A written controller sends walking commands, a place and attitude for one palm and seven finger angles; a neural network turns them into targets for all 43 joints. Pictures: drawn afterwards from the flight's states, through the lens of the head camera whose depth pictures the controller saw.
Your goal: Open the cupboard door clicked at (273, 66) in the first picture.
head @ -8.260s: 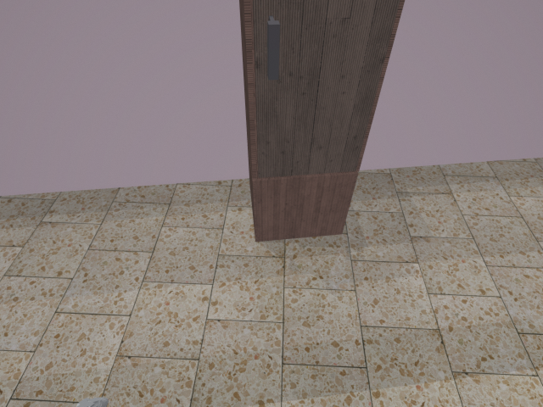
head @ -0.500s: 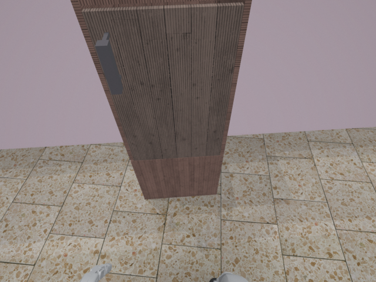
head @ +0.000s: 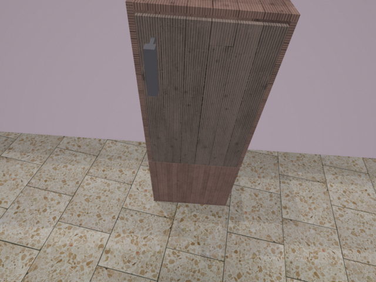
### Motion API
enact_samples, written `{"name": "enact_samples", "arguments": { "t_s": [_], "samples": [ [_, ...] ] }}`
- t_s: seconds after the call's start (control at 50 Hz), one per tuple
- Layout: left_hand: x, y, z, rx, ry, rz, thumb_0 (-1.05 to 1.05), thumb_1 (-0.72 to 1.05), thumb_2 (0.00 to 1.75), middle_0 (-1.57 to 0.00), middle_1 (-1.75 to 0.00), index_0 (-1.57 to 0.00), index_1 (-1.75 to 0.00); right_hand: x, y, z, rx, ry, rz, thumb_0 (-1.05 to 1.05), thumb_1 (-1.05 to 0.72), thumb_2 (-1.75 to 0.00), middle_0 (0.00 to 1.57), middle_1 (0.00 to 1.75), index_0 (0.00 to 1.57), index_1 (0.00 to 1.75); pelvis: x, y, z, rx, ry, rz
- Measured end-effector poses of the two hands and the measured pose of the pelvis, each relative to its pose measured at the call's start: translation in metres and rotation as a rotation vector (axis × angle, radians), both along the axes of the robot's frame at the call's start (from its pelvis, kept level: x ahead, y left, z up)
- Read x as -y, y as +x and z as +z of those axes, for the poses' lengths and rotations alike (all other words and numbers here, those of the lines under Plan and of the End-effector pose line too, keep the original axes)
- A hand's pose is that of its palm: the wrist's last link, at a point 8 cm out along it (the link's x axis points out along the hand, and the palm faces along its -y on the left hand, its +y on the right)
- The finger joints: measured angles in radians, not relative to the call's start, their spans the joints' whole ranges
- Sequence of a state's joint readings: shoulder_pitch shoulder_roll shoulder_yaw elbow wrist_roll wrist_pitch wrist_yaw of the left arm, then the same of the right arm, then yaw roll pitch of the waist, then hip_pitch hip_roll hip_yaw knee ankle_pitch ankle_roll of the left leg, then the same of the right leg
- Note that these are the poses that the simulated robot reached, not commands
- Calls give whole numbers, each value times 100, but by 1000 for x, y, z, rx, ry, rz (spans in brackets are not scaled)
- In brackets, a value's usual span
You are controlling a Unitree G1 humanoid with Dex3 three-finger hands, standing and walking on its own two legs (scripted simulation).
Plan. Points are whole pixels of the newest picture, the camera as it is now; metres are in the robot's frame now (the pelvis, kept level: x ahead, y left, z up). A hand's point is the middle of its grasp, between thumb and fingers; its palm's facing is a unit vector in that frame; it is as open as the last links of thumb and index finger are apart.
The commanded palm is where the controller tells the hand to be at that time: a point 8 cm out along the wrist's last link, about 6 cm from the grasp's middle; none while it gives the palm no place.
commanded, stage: come to a stop and stand still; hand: left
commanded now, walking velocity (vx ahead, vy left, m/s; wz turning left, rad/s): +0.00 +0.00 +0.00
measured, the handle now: (153, 66) +0.59 +0.15 +0.14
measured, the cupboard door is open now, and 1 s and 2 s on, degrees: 0 0 0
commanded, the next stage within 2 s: look again from close up in 0.88 s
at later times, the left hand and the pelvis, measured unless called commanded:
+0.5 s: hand out of the picture -0.02 +0.17 -0.16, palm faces +0.00 -0.97 -0.23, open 7.4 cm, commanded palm none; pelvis -0.01 +0.00 +0.01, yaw -1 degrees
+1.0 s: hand out of the picture +0.04 +0.16 -0.16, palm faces -0.03 -0.98 -0.22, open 7.3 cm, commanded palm none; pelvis +0.01 -0.02 +0.01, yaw -2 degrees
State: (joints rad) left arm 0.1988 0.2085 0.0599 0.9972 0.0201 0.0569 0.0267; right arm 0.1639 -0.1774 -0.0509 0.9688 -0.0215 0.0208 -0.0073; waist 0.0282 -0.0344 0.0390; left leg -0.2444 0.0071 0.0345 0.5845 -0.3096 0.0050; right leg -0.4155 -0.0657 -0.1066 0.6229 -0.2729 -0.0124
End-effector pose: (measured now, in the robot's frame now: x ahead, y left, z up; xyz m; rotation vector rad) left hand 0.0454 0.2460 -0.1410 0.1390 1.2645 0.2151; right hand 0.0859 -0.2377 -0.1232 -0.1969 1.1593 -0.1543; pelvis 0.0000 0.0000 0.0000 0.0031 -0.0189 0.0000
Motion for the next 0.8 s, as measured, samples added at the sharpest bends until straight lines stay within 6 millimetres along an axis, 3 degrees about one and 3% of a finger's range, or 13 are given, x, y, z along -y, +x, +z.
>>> {"name": "enact_samples", "arguments": {
  "t_s": [0.08, 0.18, 0.32, 0.42, 0.56, 0.8],
  "samples": [
    [-7, -28, 5, -66, -11, 20, 0, 91, 89, -20, -30, -20, -30, -17, -18, 4, -55, 9, 6, 0, -91, -90, 20, 29, 19, 30, -7, -1, 9, -7, -2, 3],
    [-3, -60, 9, -145, -15, 19, 0, 91, 89, -20, -30, -20, -30, -20, -34, -1, -96, 23, -15, 0, -92, -90, 20, 29, 20, 30, -10, -2, 12, -15, 11, -6],
    [17, -81, 14, -182, -3, -25, 0, 91, 89, -20, -30, -20, -30, -15, -64, -16, -119, 64, -54, 0, -93, -90, 20, 29, 20, 30, -8, -12, 10, -5, -3, -14],
    [24, -77, 16, -149, -2, -47, 0, 91, 89, -20, -30, -20, -30, -15, -88, -24, -148, 90, -44, 0, -92, -90, 20, 29, 19, 30, -5, -16, 6, -16, 6, -13],
    [28, -53, 18, -92, 8, -76, 0, 91, 89, -20, -30, -20, -30, -18, -109, -26, -196, 122, -61, 0, -91, -90, 20, 29, 19, 30, 5, -13, 8, -9, 15, -21],
    [32, -17, 16, -45, 9, -98, 1, 92, 89, -20, -30, -20, -30, -7, -106, -19, -225, 97, -75, 0, -90, -90, 20, 29, 19, 30, 16, -3, 10, -16, 14, -27]
  ]
}}
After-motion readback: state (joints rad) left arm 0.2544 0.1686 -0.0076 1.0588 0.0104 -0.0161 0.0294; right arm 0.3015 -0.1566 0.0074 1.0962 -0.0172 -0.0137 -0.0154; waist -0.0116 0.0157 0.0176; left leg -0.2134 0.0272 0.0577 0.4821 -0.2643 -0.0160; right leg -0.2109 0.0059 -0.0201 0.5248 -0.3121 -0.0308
